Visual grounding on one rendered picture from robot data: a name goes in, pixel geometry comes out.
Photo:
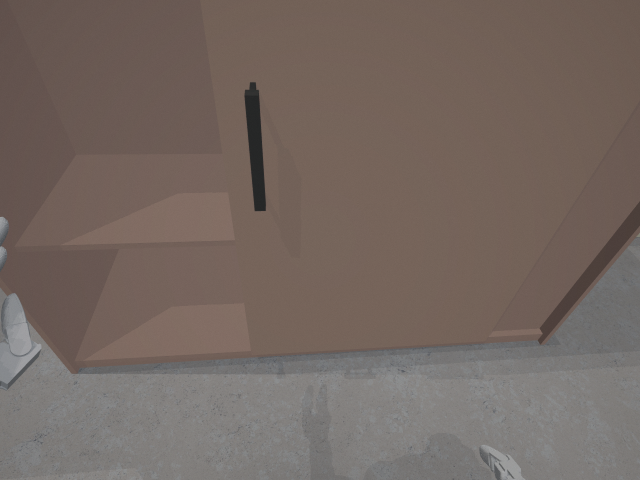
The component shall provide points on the wardrobe door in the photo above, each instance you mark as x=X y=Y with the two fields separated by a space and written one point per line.
x=418 y=155
x=610 y=195

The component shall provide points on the robot right hand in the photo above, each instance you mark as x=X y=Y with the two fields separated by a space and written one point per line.
x=504 y=467

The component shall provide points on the robot left hand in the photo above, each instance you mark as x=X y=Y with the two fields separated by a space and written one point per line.
x=19 y=352

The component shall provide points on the handle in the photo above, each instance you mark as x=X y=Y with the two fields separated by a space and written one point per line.
x=252 y=105

